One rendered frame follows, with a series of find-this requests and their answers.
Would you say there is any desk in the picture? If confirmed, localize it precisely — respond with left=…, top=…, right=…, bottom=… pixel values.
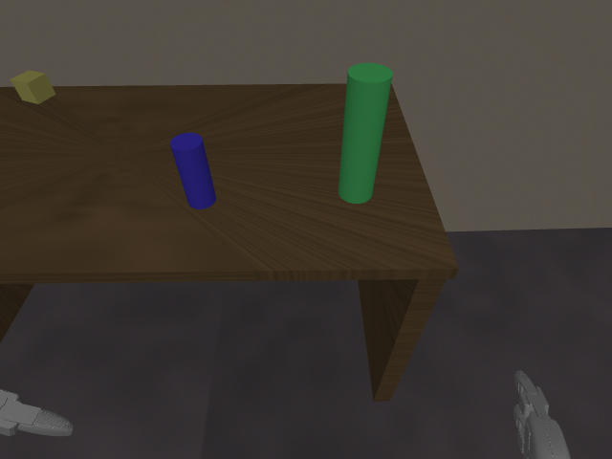
left=0, top=83, right=459, bottom=402

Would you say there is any right robot hand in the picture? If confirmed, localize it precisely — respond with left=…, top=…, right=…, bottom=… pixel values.
left=514, top=370, right=571, bottom=459

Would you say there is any left robot hand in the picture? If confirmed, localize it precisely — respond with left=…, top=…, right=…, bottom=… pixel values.
left=0, top=389, right=74, bottom=436

